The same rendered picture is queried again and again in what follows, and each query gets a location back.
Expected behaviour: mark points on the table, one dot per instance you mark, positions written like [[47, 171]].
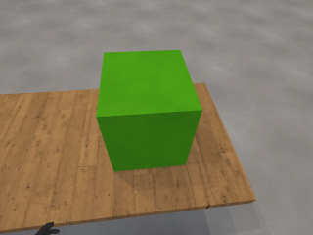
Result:
[[55, 167]]

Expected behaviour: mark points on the carton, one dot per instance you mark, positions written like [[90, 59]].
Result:
[[148, 109]]

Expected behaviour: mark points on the robot left hand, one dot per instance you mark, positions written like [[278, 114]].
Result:
[[45, 230]]

